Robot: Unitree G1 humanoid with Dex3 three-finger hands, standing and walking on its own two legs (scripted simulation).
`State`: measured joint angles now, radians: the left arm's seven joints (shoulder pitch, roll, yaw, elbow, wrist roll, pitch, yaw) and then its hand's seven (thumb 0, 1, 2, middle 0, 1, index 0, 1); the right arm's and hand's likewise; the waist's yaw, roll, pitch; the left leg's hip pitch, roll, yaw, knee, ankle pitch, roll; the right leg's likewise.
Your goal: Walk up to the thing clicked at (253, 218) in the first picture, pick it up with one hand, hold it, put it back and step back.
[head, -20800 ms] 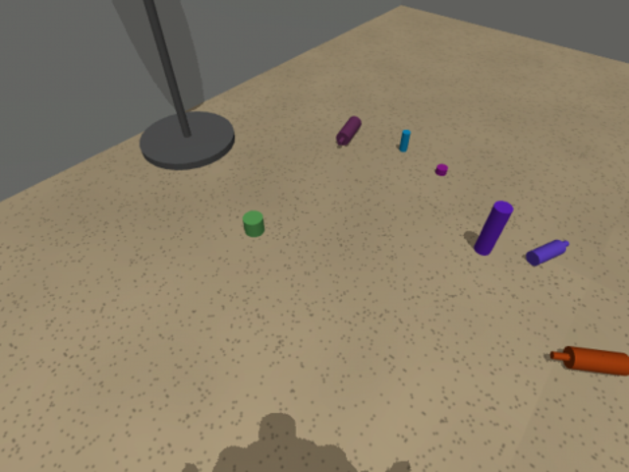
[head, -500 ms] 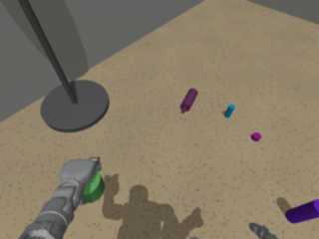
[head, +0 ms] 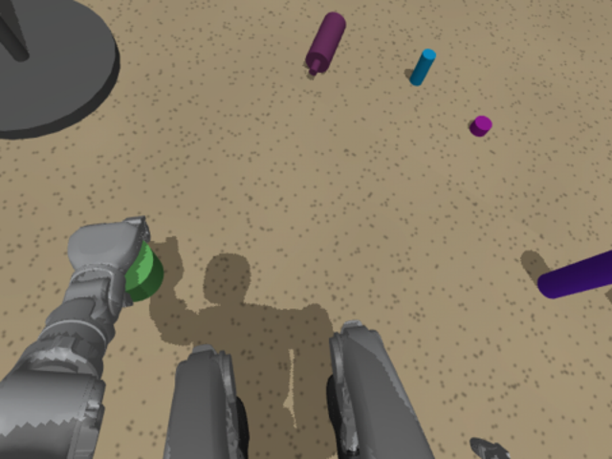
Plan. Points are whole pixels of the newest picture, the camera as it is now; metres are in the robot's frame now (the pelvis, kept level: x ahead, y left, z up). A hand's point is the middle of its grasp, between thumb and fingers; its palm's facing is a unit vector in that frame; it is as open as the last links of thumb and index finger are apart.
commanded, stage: crouch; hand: left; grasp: from above
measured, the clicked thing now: (129, 269) +0.42 +0.22 -0.18
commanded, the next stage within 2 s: lower in 1.04 s
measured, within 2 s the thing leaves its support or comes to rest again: neither
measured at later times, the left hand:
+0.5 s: hand (147, 273) +0.44 +0.22 -0.28, palm faces -0.46 -0.02 -0.89, open 11.2 cm
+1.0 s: hand (155, 275) +0.45 +0.23 -0.34, palm faces -0.46 -0.01 -0.89, open 11.2 cm
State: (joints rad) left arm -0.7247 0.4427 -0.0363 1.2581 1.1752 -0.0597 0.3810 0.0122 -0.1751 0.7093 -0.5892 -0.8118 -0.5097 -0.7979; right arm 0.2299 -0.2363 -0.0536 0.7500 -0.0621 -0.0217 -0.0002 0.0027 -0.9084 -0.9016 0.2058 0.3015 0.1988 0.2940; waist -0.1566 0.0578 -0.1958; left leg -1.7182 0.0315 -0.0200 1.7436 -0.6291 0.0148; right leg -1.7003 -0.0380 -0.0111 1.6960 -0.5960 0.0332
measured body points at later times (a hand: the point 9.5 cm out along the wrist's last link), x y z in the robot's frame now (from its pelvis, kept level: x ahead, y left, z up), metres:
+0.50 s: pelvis -0.01 -0.01 -0.11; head +0.23 +0.02 +0.27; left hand +0.46 +0.22 -0.23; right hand +0.05 -0.29 -0.22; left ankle +0.06 +0.11 -0.50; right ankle +0.08 -0.14 -0.50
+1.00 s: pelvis -0.02 -0.01 -0.17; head +0.23 +0.02 +0.21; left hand +0.47 +0.22 -0.29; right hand +0.00 -0.29 -0.28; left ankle +0.06 +0.11 -0.50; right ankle +0.08 -0.14 -0.50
